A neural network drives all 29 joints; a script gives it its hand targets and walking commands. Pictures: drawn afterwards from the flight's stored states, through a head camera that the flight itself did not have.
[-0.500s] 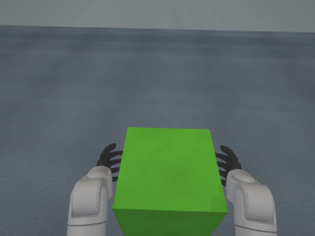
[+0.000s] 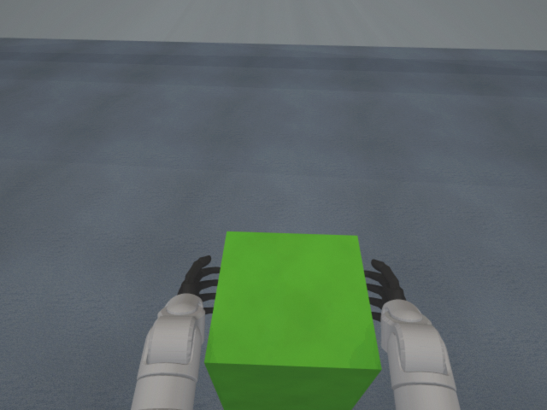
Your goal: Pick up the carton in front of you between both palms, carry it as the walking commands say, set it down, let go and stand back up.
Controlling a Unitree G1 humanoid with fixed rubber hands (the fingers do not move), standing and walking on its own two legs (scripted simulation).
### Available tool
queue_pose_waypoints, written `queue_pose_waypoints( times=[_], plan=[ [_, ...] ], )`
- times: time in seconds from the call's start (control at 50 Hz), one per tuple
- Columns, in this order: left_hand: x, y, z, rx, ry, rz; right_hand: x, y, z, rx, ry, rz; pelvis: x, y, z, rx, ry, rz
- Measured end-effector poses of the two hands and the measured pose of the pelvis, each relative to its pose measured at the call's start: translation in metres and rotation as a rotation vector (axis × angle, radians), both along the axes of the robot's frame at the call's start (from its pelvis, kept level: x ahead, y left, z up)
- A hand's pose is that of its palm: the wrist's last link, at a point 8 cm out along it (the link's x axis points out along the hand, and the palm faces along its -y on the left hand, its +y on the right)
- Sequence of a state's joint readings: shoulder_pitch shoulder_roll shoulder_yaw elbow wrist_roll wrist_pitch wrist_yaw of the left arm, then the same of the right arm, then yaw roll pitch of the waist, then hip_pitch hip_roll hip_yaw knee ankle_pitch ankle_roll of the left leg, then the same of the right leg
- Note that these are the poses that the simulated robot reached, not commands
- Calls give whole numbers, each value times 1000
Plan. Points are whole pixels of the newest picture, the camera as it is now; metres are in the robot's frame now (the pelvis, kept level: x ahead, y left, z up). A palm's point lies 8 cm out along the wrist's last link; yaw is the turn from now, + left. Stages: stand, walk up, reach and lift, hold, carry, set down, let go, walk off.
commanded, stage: carry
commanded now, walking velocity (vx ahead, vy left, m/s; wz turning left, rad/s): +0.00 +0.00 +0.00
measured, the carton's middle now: (288, 327) +0.28 +0.00 -0.05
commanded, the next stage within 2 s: hold in 0.58 s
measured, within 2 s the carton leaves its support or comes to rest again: neither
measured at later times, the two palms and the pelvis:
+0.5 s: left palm (188, 299) +0.28 +0.15 +0.03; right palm (388, 304) +0.28 -0.14 +0.03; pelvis +0.00 +0.00 +0.00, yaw +0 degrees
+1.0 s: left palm (168, 319) +0.24 +0.17 +0.05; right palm (375, 299) +0.28 -0.12 +0.04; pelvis -0.01 -0.01 +0.00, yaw +7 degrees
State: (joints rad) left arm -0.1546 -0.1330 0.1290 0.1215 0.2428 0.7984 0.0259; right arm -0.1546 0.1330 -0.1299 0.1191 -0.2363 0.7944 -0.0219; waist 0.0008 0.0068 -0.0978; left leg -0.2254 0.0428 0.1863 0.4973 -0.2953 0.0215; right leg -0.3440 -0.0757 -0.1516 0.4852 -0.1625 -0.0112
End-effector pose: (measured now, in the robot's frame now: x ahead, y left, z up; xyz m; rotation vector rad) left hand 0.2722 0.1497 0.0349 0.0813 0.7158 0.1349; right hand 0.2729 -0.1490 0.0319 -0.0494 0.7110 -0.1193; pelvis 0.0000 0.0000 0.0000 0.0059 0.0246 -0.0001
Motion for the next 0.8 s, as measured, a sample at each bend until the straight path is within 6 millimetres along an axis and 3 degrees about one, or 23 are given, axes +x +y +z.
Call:
queue_pose_waypoints(
  times=[0.2,0.62,0.8],
  plan=[
    [12,0,0,-10,-64,5,10,0,-1,1,-64,-5,-5,0,-1,-1,12,2],
    [9,5,0,-5,-46,12,11,5,0,6,-46,3,2,3,-2,-4,11,6],
    [-14,18,3,3,-41,60,5,18,4,0,-42,65,-4,-2,6,-2,-126,72]
  ],
)
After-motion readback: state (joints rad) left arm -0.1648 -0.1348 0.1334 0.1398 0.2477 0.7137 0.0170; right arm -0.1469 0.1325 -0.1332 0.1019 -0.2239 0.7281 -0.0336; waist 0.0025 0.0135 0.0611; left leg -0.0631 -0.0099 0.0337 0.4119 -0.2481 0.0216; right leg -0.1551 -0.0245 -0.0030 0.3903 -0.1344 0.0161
